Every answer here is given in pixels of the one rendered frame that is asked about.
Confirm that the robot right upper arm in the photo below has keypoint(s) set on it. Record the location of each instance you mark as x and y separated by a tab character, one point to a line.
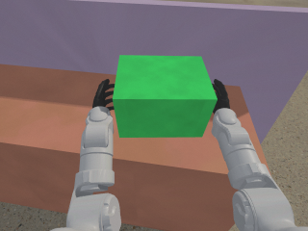
263	209

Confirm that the robot left forearm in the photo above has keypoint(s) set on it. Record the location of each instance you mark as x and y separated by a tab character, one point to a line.
96	155

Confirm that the right robot hand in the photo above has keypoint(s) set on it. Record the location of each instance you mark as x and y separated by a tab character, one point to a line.
222	96

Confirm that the pedestal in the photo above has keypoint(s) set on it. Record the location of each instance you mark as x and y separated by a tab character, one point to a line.
168	184

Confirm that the carton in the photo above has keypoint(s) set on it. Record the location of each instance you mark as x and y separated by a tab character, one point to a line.
162	96

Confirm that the left robot hand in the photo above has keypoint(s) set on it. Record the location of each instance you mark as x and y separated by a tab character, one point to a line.
100	96

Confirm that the robot left upper arm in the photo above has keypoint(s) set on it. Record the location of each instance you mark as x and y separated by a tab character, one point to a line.
94	212

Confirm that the robot right forearm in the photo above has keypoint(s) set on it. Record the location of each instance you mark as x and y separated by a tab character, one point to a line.
239	154

